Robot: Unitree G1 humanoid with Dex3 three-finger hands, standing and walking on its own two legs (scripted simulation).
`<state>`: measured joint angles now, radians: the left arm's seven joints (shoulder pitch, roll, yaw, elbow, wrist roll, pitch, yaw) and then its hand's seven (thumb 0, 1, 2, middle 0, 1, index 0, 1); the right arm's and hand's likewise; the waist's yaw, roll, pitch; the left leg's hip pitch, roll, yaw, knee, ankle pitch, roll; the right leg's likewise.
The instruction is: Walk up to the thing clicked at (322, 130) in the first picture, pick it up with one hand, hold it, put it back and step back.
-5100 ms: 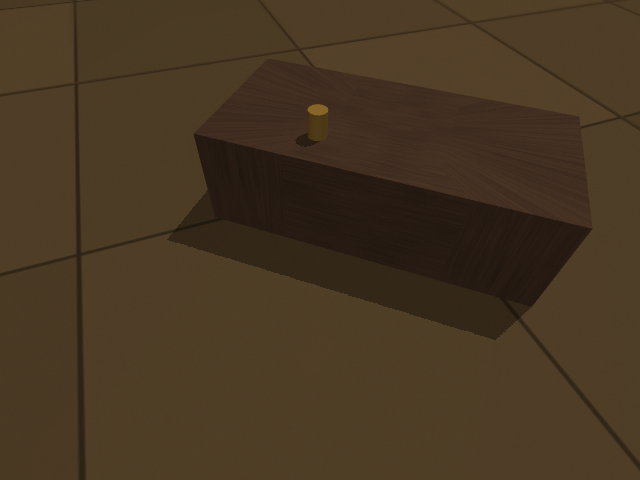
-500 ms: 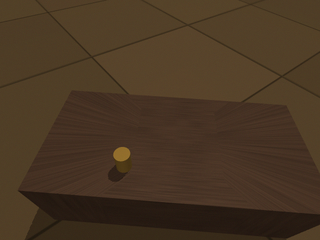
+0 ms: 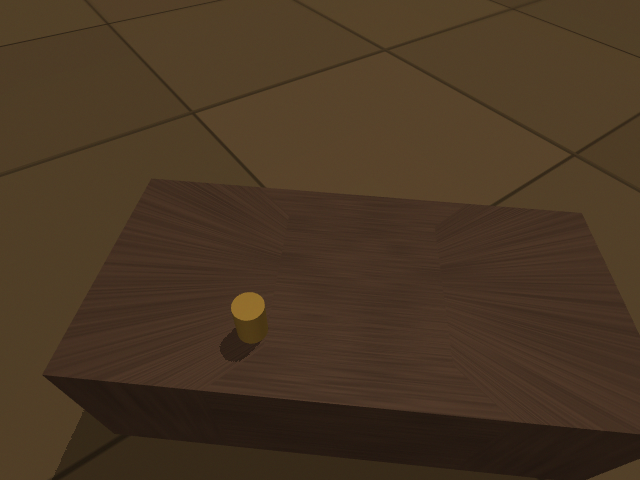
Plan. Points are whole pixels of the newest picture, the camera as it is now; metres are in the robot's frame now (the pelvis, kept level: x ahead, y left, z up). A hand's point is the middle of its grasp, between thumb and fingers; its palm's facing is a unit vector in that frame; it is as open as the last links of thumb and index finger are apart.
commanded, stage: walk up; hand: left
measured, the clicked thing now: (250, 318) +0.51 +0.17 -0.31
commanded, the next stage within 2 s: stand in 0.16 s
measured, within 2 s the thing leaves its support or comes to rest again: neither
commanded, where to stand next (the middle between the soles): +0.04 -0.03 m, yaw -2 degrees
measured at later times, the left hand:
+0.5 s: hand out of the picture +0.09 +0.26 -0.15, palm faces +0.00 -0.94 -0.34, open 7.4 cm
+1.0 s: hand out of the picture +0.09 +0.26 -0.15, palm faces -0.01 -0.94 -0.35, open 7.4 cm
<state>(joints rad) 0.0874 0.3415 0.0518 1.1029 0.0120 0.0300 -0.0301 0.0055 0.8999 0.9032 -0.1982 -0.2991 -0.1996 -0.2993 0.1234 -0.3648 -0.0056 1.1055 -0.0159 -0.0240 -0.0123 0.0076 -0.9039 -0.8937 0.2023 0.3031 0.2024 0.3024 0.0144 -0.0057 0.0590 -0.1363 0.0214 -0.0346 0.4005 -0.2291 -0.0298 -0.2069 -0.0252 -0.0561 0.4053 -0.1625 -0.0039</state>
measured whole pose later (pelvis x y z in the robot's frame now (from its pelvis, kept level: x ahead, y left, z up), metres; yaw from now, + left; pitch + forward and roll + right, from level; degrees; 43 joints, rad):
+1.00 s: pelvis +0.02 +0.00 +0.00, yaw +0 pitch -2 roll +0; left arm 0.09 0.35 0.00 1.15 0.01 -0.01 -0.01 0.00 0.90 0.90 -0.20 -0.30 -0.20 -0.30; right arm 0.11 -0.36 0.01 1.13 -0.01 0.00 0.01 0.01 -0.91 -0.89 0.20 0.30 0.20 0.30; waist 0.01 0.01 0.05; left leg -0.08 0.02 -0.04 0.32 -0.21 -0.03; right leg -0.16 -0.03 -0.06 0.34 -0.15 0.00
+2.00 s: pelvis +0.02 +0.00 +0.00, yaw +0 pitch -2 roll +0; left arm 0.11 0.35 0.01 1.14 0.01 -0.01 -0.01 0.00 0.90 0.90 -0.20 -0.30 -0.20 -0.30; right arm 0.14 -0.36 0.00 1.12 -0.01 0.00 0.00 0.01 -0.90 -0.89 0.20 0.30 0.20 0.30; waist 0.01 0.01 0.05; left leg -0.07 0.03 -0.03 0.32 -0.21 -0.03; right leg -0.15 -0.02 -0.05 0.34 -0.15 0.00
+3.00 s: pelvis +0.01 +0.02 -0.02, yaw -2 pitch +7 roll +0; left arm 0.13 0.31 0.11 0.64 0.00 0.30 -0.02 0.00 -0.27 0.12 -0.07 -0.04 -0.07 -0.05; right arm 0.20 -0.28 -0.12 0.70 0.04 -0.07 -0.03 0.00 0.26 -0.12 0.05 0.06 0.06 0.06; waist -0.01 0.02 -0.03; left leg -0.41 0.01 -0.01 0.66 -0.37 -0.01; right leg -0.48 -0.03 -0.02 0.63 -0.27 0.02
